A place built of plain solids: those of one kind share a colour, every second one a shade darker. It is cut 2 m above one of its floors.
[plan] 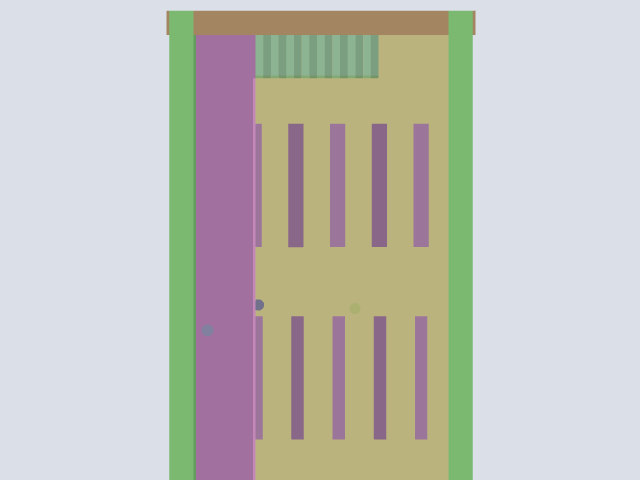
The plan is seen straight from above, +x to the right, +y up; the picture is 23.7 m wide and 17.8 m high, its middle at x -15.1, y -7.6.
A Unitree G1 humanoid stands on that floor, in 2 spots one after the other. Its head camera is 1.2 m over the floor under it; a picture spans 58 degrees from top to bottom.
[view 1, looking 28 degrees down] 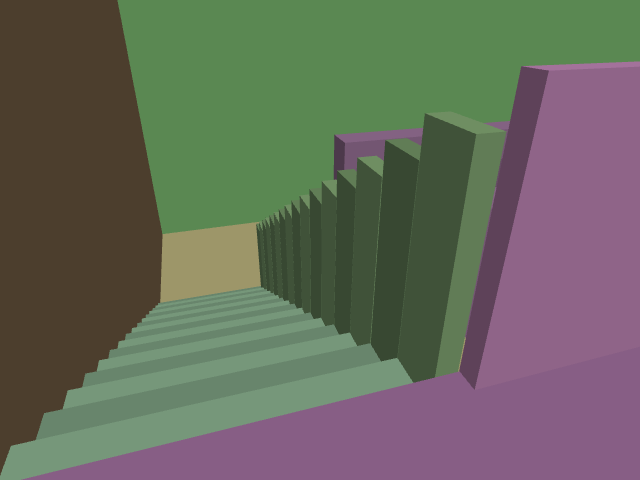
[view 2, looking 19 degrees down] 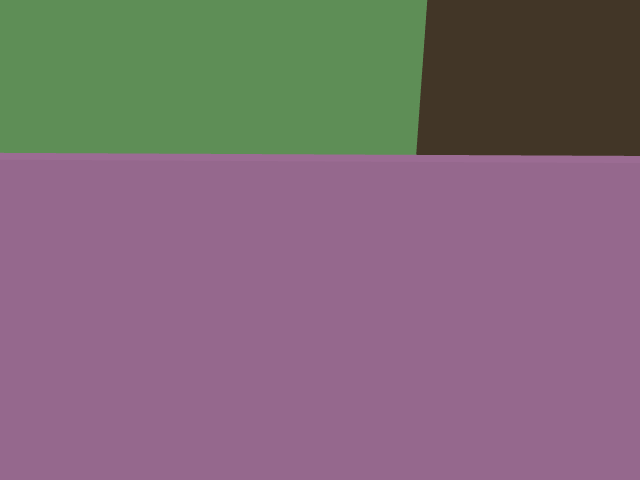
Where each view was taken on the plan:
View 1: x -18.49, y -0.75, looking -17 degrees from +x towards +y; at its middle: zmezz_cheek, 2.91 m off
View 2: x -18.43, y -15.35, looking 2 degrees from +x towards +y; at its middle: mezz_rail_guard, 0.89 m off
